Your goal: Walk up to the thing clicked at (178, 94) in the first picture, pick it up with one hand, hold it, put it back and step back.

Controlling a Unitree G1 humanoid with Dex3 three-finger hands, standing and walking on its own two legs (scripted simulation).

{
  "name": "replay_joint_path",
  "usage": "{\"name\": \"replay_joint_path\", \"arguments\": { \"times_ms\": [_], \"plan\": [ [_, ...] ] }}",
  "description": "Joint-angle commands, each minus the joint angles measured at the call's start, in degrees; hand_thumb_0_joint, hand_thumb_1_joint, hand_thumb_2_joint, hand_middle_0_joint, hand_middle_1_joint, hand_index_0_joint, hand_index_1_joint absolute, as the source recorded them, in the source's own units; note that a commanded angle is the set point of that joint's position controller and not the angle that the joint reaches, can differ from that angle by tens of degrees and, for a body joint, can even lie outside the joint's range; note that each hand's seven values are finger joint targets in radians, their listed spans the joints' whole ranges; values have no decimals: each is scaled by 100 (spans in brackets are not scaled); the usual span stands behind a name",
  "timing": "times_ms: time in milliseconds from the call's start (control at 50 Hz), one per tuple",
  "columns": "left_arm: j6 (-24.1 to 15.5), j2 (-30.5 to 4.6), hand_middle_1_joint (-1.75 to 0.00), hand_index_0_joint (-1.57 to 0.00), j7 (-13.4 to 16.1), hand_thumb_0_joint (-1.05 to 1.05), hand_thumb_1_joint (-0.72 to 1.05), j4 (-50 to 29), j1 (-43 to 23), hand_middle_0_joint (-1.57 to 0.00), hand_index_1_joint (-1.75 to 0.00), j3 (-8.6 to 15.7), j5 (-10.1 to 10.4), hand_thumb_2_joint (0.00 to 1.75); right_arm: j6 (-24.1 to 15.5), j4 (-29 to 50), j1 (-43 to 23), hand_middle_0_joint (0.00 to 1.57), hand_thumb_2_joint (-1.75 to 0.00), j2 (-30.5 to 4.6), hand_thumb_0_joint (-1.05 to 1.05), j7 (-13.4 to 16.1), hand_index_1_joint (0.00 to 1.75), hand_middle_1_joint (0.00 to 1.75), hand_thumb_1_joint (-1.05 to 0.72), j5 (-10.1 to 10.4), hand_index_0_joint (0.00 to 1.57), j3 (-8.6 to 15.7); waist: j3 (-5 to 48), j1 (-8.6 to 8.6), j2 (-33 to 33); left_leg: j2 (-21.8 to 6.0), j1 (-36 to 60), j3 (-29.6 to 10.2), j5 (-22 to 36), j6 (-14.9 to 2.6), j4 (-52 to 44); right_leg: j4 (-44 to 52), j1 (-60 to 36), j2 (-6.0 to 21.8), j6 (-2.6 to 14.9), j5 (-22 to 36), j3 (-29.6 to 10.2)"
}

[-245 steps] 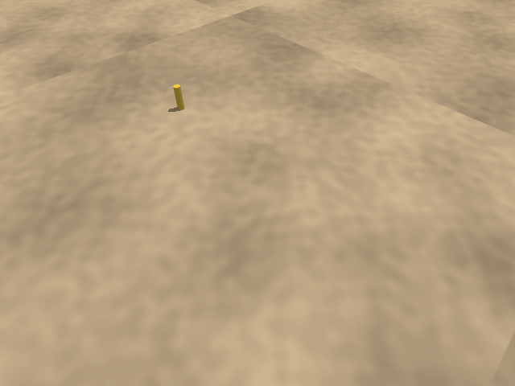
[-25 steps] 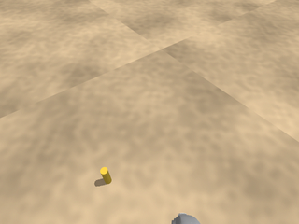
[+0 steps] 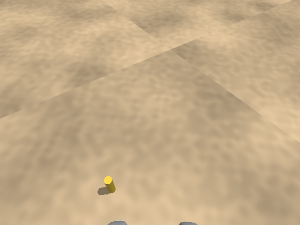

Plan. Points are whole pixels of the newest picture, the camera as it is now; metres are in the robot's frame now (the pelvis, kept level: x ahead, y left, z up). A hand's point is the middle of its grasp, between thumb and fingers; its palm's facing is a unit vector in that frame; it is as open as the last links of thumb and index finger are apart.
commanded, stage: walk up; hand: left
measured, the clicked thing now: (110, 185) +0.44 +0.23 -0.66
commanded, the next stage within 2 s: stand in 1.14 s
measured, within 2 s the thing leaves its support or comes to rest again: neither
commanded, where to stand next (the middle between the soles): +0.10 +0.01 m, yaw +0 degrees
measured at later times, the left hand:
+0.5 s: hand out of the picture +0.08 +0.26 -0.13, palm faces -0.02 -0.93 -0.36, open 7.4 cm
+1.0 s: hand out of the picture +0.11 +0.24 -0.12, palm faces -0.04 -0.94 -0.34, open 7.4 cm
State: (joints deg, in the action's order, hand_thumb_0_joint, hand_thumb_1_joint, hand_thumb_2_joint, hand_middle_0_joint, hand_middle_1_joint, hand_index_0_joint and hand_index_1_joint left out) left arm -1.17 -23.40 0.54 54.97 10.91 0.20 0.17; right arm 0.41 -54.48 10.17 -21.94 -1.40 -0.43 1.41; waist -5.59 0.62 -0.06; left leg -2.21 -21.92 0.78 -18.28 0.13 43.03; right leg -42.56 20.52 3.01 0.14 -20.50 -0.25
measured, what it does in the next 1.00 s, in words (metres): stands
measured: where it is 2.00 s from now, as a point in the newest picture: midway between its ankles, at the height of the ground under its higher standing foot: outside the picture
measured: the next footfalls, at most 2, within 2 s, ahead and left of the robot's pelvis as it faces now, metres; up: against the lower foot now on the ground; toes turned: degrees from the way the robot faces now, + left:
none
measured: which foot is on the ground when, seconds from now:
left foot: down 0.00-1.00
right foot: down 0.00-1.00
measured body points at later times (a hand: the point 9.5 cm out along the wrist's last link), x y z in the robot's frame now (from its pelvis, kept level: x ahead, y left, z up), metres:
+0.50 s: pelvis +0.02 +0.00 +0.03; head +0.03 -0.01 +0.48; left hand +0.08 +0.31 -0.10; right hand +0.15 -0.30 -0.10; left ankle +0.05 +0.13 -0.71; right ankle +0.04 -0.16 -0.71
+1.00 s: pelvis +0.03 -0.01 +0.03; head +0.03 -0.01 +0.48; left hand +0.12 +0.29 -0.10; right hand +0.09 -0.31 -0.10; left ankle +0.05 +0.13 -0.71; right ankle +0.04 -0.16 -0.71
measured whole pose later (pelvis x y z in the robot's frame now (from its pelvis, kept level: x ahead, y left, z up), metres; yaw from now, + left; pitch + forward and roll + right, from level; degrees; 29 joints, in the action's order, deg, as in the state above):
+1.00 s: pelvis +0.03 -0.01 +0.03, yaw -1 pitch -2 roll +0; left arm -0.7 -19.6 -0.6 66.7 4.3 -0.1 -0.7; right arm 0.5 -66.9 5.5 -20.2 -1.5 -0.3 0.7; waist -2.8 -0.7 -0.4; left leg -2.0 -9.2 2.0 -9.0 1.1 20.5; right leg -20.1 8.3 3.1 -2.8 -9.4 -0.4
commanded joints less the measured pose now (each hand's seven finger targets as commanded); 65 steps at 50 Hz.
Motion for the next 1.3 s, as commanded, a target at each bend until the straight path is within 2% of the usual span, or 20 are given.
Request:
{"name": "replay_joint_path", "arguments": {
  "times_ms": [0, 20, 80, 140, 180, 240, 340, 400, 600, 700, 740, 800, 920, 1000, 1080, 1120, 1200, 1240, 1280],
  "plan": [
    [-133, -1315, -30, -20, 65, 0, 90, -1, 78, -20, -30, 331, -12, 90, -140, 246, -568, 20, -90, -1252, 0, 111, 30, 30, -90, 62, 20, 218, 459, 86, -544, -538, -198, -865, -310, -351, -1455, 1220, -472, 327, 290, 423, -574],
    [-127, -1330, -30, -20, 46, 0, 90, -1, -178, -20, -30, 293, -22, 90, -133, 151, -470, 20, -90, -1280, 0, 115, 30, 30, -90, 60, 20, 220, 445, -60, -496, -503, 94, -874, -596, -333, -1624, 1258, -242, 376, 317, 359, -622],
    [-121, -1127, -30, -20, 30, 0, 90, 227, -195, -20, -30, 202, 47, 90, -177, -38, -693, 20, -90, -1324, 0, 115, 30, 30, -90, 39, 20, 195, 599, 71, -649, -736, 316, -1057, -82, -433, -1881, 1142, -563, 106, 161, 666, -202],
    [-157, -1148, -30, -20, 21, 0, 90, 378, -312, -20, -30, 180, 37, 90, -190, -148, -816, 20, -90, -1252, 0, 119, 30, 30, -90, 70, 20, 154, 745, 25, -401, -622, 598, -802, 604, -373, -1783, 1386, -768, 236, 156, 1298, -296],
    [-152, -1105, -30, -20, 21, 0, 90, 489, -395, -20, -30, 157, 53, 90, -188, -243, -943, 20, -90, -1210, 0, 119, 30, 30, -90, 90, 20, 144, 708, 16, -465, -632, 726, -774, 759, -318, -1894, 1533, -769, 281, 123, 1413, -287],
    [-175, -1087, -30, -20, 24, 0, 90, 615, -516, -20, -30, 142, 37, 90, -168, -374, -1022, 20, -90, -1147, 0, 117, 30, 30, -90, 111, 20, 145, 906, -22, -169, -580, 1093, -626, 1091, -288, -1843, 1802, -872, 390, 122, 1649, -344],
    [-154, -1012, -30, -20, 11, 0, 90, 760, -726, -20, -30, 116, 16, 90, -131, -565, -1195, 20, -90, -1105, 0, 93, 30, 30, -90, 104, 20, 131, 765, -37, -75, -557, 1217, -580, 840, -233, -2196, 2183, -882, 449, 68, 1423, -373],
    [-159, -1004, -30, -20, 1, 0, 90, 832, -806, -20, -30, 119, -4, 90, -120, -670, -1215, 20, -90, -1062, 0, 83, 30, 30, -90, 98, 20, 123, 814, -44, 125, -505, 1443, -467, 981, -190, -2243, 2407, -910, 506, 64, 1506, -439],
    [-90, -950, -30, -20, -27, 0, 90, 892, -887, -20, -30, 169, -39, 90, -140, -866, -1196, 20, -90, -1084, 0, 79, 30, 30, -90, 41, 20, 125, 744, 0, 15, -535, 1392, -473, 645, -109, -2726, 2618, -1146, 471, 38, 1288, -373],
    [-91, -933, -30, -20, -19, 0, 90, 890, -907, -20, -30, 195, -44, 90, -154, -870, -1104, 20, -90, -1048, 0, 84, 30, 30, -90, 50, 20, 130, 814, -25, 53, -529, 1507, -396, 1134, -105, -2625, 2620, -1235, 480, 21, 1533, -356],
    [-82, -932, -30, -20, -14, 0, 90, 844, -973, -20, -30, 209, -45, 90, -147, -875, -1053, 20, -90, -1053, 0, 87, 30, 30, -90, 44, 20, 129, 794, -43, 45, -529, 1457, -393, 1098, -109, -2641, 2640, -1255, 489, 17, 1510, -356],
    [-59, -911, -30, -20, -20, 0, 90, 839, -970, -20, -30, 214, -50, 90, -140, -867, -1013, 20, -90, -1060, 0, 87, 30, 30, -90, 32, 20, 130, 685, -39, -49, -533, 1332, -441, 707, -106, -2743, 2614, -1196, 472, 26, 1288, -361],
    [-56, -879, -30, -20, -21, 0, 90, 801, -982, -20, -30, 222, -58, 90, -137, -883, -904, 20, -90, -1069, 0, 92, 30, 30, -90, 21, 20, 143, 615, -79, -43, -534, 1264, -472, 577, -110, -2758, 2675, -1154, 440, 37, 1148, -380],
    [-58, -892, -30, -20, -24, 0, 90, 806, -965, -20, -30, 231, -68, 90, -141, -851, -883, 20, -90, -1048, 0, 90, 30, 30, -90, 20, 20, 146, 661, -81, 17, -508, 1327, -447, 623, -110, -2718, 2641, -1127, 441, 31, 1255, -389],
    [-70, -859, -30, -20, -19, 0, 90, 791, -935, -20, -30, 226, -64, 90, -140, -832, -872, 20, -90, -1045, 0, 93, 30, 30, -90, 28, 20, 151, 734, -80, 35, -530, 1443, -416, 952, -128, -2631, 2665, -1148, 442, 14, 1396, -363],
    [-66, -943, -30, -20, -18, 0, 90, 787, -927, -20, -30, 238, -84, 90, -168, -832, -841, 20, -90, -1043, 0, 113, 30, 30, -90, -20, 20, 158, 800, -134, 145, -589, 1487, -465, 1160, -65, -2696, 2631, -1224, 463, 7, 1366, -355],
    [-72, -897, -30, -20, -19, 0, 90, 770, -878, -20, -30, 234, -73, 90, -204, -849, -842, 20, -90, -1058, 0, 128, 30, 30, -90, -22, 20, 162, 814, -121, 26, -595, 1545, -435, 1529, -52, -2665, 2644, -1306, 482, -15, 1620, -337],
    [-63, -881, -30, -20, -18, 0, 90, 768, -857, -20, -30, 231, -74, 90, -197, -859, -858, 20, -90, -1082, 0, 139, 30, 30, -90, -5, 20, 170, 809, -122, -18, -606, 1616, -417, 1500, -56, -2640, 2664, -1281, 483, -10, 1607, -342],
    [-51, -920, -30, -20, -24, 0, 90, 762, -855, -20, -30, 238, -80, 90, -187, -858, -842, 20, -90, -1048, 0, 134, 30, 30, -90, -9, 20, 150, 683, -129, -20, -576, 1448, -427, 1115, -49, -2741, 2728, -1289, 482, -7, 1357, -344]
  ]
}}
